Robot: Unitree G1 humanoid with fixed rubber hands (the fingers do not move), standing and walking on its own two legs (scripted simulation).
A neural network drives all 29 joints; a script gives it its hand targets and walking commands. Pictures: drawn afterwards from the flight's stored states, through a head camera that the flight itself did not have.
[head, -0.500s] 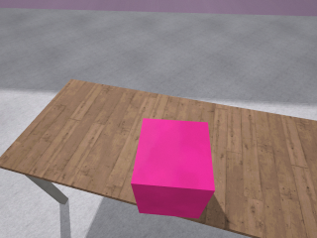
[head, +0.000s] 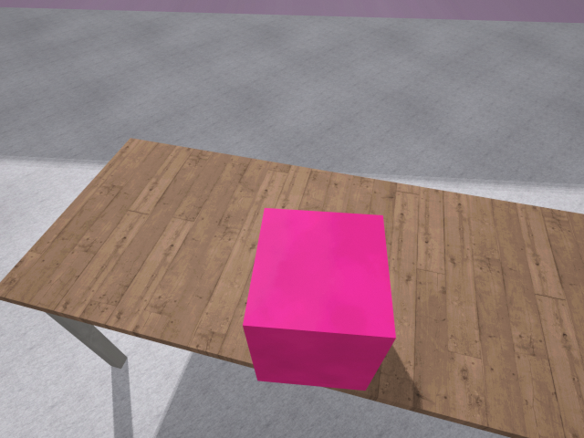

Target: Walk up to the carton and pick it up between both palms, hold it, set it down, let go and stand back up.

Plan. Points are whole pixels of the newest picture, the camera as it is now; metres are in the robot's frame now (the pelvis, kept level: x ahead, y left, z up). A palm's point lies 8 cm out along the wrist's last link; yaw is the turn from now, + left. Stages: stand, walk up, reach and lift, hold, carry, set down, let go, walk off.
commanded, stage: walk up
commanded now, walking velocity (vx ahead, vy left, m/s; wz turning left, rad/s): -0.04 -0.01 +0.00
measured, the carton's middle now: (316, 302) +0.35 -0.01 -0.09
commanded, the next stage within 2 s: stand in 1.40 s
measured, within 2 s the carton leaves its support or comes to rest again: neither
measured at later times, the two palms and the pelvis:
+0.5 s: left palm out of the picture -0.04 +0.22 -0.15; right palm out of the picture -0.02 -0.22 -0.15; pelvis -0.03 +0.00 -0.01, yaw +0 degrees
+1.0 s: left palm out of the picture -0.07 +0.14 -0.15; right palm out of the picture -0.06 -0.28 -0.15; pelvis -0.04 -0.06 +0.00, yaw +1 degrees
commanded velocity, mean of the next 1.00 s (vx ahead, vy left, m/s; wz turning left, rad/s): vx -0.03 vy -0.02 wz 0.00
